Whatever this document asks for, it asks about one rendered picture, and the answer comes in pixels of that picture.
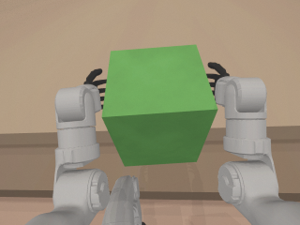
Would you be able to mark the carton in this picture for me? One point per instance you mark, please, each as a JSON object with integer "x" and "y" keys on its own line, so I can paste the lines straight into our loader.
{"x": 158, "y": 105}

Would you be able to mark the left robot upper arm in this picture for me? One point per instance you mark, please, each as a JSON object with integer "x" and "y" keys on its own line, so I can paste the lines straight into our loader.
{"x": 78, "y": 196}

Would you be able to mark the left robot shin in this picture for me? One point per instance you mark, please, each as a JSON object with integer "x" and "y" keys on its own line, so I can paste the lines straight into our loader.
{"x": 137, "y": 211}

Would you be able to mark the right robot forearm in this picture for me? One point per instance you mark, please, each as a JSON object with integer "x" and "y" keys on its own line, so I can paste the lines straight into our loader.
{"x": 245, "y": 110}

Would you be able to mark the robot right hand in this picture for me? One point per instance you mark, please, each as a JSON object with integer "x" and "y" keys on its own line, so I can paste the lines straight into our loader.
{"x": 222, "y": 73}

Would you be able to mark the robot left hand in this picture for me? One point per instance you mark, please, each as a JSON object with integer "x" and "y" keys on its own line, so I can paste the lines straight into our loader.
{"x": 90, "y": 80}

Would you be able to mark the right robot upper arm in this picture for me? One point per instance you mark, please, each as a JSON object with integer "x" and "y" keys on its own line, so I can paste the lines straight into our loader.
{"x": 252, "y": 188}

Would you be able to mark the left robot thigh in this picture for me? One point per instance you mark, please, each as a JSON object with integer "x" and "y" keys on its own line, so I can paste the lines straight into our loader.
{"x": 120, "y": 208}

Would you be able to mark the left robot forearm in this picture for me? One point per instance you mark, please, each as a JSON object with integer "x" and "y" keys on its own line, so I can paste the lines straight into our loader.
{"x": 75, "y": 117}

